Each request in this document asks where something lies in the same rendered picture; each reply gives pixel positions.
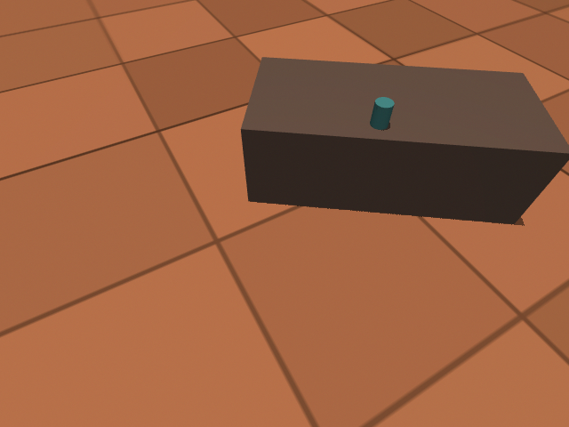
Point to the can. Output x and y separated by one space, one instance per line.
382 111

